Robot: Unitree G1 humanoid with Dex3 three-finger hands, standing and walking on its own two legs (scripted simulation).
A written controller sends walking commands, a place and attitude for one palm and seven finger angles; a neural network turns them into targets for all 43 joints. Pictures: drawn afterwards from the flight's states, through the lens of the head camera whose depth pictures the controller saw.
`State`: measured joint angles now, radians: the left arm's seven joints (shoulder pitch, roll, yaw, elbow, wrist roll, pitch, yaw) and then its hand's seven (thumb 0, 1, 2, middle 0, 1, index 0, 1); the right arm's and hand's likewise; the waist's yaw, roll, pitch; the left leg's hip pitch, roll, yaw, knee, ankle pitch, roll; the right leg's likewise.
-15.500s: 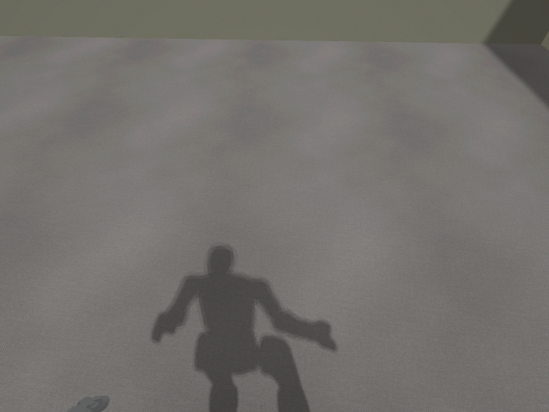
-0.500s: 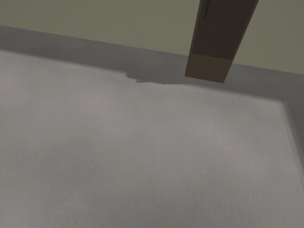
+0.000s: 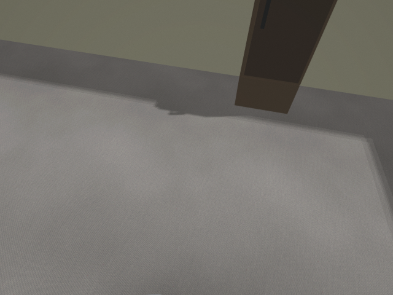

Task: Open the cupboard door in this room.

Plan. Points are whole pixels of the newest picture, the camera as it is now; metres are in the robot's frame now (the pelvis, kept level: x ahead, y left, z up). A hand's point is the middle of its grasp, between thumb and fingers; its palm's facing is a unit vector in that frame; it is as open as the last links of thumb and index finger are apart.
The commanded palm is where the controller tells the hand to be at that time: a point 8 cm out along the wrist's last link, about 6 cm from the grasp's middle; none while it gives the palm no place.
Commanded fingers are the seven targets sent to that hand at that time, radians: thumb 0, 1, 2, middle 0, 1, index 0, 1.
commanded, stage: turn or walk to find it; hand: left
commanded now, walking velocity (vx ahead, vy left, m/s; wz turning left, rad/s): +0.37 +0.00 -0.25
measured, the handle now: (265, 11) +1.51 -0.24 -0.04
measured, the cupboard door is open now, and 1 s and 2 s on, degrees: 0 0 0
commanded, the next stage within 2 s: stand and wait in 0.64 s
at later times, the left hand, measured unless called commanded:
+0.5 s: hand (145, 242) +0.25 +0.15 -0.14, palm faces +0.06 -0.97 -0.21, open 7.4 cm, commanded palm none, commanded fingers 0.00 0.90 0.90 -0.20 -0.30 -0.20 -0.30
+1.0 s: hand (130, 246) +0.25 +0.20 -0.17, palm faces +0.03 -0.99 -0.16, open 7.4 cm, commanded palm none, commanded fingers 0.00 0.90 0.90 -0.20 -0.30 -0.20 -0.30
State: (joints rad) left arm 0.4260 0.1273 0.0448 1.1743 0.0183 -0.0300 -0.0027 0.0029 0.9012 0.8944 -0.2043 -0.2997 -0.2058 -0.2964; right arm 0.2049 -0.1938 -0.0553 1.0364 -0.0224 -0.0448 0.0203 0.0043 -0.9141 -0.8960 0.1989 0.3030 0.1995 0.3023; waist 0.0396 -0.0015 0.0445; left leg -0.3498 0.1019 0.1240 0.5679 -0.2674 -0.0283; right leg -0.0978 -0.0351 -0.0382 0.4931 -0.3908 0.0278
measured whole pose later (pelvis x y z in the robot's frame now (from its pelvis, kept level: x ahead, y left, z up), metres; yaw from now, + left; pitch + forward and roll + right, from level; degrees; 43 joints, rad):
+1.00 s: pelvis +0.26 +0.03 +0.01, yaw -2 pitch -2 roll +0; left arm 0.28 0.15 0.02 1.14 0.01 0.00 0.01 0.00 0.91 0.89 -0.20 -0.30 -0.20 -0.30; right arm 0.18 -0.17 -0.03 1.08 -0.02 -0.04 -0.02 -0.01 -0.95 -0.90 0.20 0.30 0.20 0.30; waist 0.02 -0.01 0.06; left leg -0.19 0.05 0.18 0.46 -0.23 0.03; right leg -0.32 -0.09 -0.07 0.77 -0.41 0.04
